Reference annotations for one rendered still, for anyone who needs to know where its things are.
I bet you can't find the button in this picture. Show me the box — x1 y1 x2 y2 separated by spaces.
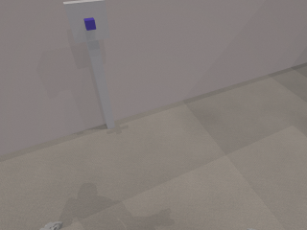
84 17 96 31

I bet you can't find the panel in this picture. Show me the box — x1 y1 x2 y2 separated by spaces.
63 0 115 129

